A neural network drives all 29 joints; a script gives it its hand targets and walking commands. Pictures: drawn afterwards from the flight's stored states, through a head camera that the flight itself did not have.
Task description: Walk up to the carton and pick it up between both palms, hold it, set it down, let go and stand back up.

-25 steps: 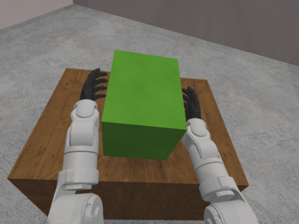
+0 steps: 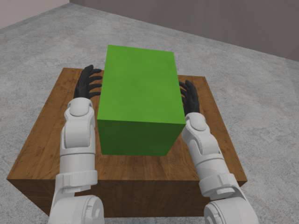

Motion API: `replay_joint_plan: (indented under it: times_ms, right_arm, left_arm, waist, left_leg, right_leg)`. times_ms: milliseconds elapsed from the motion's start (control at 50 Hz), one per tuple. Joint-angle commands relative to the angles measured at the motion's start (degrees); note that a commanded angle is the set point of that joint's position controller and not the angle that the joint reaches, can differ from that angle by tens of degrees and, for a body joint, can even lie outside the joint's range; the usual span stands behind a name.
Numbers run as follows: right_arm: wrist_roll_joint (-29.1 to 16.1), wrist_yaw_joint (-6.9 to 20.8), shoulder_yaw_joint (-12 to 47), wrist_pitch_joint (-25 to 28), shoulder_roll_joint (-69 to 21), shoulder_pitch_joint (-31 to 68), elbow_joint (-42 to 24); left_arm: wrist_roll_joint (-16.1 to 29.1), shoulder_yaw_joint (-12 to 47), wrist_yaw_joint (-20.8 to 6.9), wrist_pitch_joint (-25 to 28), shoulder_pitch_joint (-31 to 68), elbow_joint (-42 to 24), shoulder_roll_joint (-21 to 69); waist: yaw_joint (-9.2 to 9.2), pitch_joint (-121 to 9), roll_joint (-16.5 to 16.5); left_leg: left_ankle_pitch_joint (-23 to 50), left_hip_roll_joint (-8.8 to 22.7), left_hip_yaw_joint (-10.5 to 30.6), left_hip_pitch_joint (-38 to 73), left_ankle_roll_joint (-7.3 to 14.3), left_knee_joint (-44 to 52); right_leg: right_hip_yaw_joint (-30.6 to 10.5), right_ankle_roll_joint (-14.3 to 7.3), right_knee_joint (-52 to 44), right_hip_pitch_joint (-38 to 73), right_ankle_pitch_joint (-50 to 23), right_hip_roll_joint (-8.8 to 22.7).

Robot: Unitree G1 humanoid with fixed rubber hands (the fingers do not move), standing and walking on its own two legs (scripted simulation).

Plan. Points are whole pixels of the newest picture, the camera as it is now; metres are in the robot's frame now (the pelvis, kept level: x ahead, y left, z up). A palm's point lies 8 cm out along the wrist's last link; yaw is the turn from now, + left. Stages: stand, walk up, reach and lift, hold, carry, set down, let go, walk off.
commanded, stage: reach and lift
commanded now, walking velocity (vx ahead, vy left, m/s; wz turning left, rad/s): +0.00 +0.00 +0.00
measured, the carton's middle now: (138, 102) +0.40 +0.00 +0.11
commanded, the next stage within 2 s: hold in 0.52 s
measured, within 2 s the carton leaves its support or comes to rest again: neither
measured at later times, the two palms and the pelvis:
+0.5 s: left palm (82, 92) +0.37 +0.14 +0.18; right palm (191, 104) +0.36 -0.14 +0.15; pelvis +0.00 +0.00 +0.00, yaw +0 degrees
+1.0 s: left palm (76, 88) +0.36 +0.15 +0.20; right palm (192, 100) +0.35 -0.13 +0.17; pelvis +0.00 +0.00 +0.00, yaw +0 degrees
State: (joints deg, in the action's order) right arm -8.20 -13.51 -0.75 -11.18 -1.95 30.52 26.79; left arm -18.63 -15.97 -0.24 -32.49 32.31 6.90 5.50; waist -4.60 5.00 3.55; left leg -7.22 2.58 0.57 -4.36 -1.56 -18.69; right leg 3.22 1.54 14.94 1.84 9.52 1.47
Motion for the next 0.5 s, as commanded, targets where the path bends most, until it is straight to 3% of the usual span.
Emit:
replay_joint_plan:
  times_ms: [0, 120, 220, 340, 360, 480]
  right_arm:
    - [-1.5, 5.9, 20.7, 4.7, -28.6, 46.3, -17.0]
    - [-2.7, 5.4, 21.1, 4.3, -28.3, 46.4, -17.0]
    - [-2.8, 5.4, 20.8, 3.6, -27.9, 46.6, -16.2]
    - [-4.6, 4.8, 23.2, 3.7, -29.0, 48.4, -20.4]
    - [-3.8, 4.9, 23.2, 3.4, -27.4, 48.7, -18.9]
    - [-2.3, 5.6, 20.9, 3.0, -28.3, 48.2, -15.9]
  left_arm:
    - [6.3, 29.0, -8.0, -0.7, 26.1, 1.5, 31.0]
    - [5.5, 28.4, -8.5, -1.7, 24.9, 1.1, 31.0]
    - [4.9, 27.0, -9.0, -2.3, 25.3, 1.1, 30.3]
    - [6.3, 29.6, -8.8, -2.4, 25.8, -2.3, 31.2]
    - [5.9, 29.6, -8.9, -1.7, 29.1, -0.8, 29.4]
    - [5.0, 27.6, -9.1, -1.7, 29.1, 1.8, 30.4]
  waist:
    - [-0.56, -22.9, -4.1]
    - [-1.02, -23.4, -4.7]
    - [-0.92, -21.6, -4.0]
    - [-1.25, -25.3, -4.4]
    - [-0.67, -25.9, -4.8]
    - [-0.49, -22.4, -3.9]
  left_leg:
    - [4.2, -3.7, -2.0, 11.7, 0.8, 1.4]
    - [9.9, -4.1, -2.0, 13.6, 0.2, -0.2]
    - [9.1, -4.3, -2.3, 12.4, 0.5, 0.4]
    - [14.4, -4.4, -2.0, 14.1, -0.1, -1.4]
    - [12.7, -4.5, -2.6, 14.8, -1.1, -1.6]
    - [7.5, -4.4, -3.1, 12.8, 0.1, 0.5]
  right_leg:
    - [2.7, 0.8, -2.1, -3.2, -7.0, -4.0]
    - [2.8, 1.1, -1.4, -0.8, -12.8, -4.4]
    - [2.9, 1.2, -1.5, -0.1, -12.5, -4.4]
    - [3.0, 1.2, -0.7, 1.3, -17.5, -5.0]
    - [3.5, 1.4, -0.6, 0.4, -15.2, -5.2]
    - [3.0, 1.4, -1.5, -0.7, -10.5, -4.8]
